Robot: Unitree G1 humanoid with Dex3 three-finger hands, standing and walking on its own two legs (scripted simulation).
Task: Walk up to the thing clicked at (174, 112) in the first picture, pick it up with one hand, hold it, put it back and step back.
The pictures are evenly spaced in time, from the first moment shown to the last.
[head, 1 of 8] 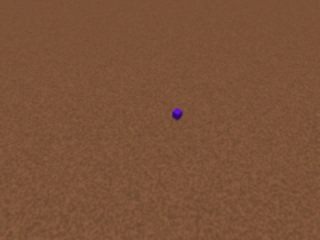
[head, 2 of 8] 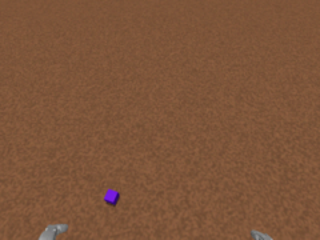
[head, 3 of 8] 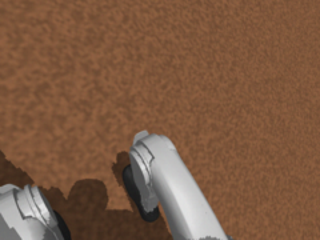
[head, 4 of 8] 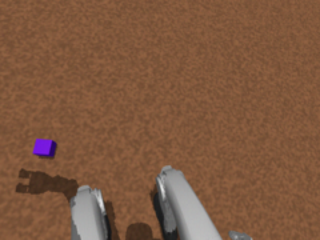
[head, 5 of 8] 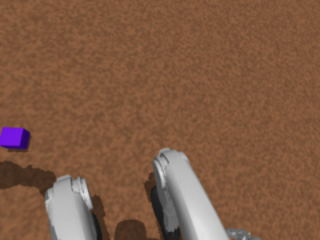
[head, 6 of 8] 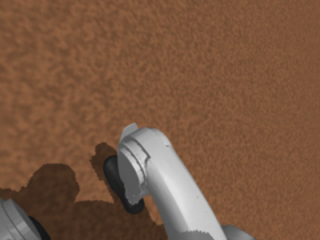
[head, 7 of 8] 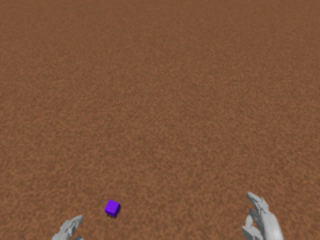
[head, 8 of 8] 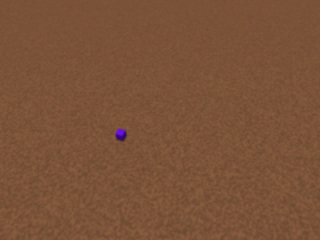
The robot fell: no
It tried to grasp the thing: no
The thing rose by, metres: 0.00
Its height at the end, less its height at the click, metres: +0.00
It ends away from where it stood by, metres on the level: 0.01
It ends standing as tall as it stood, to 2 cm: yes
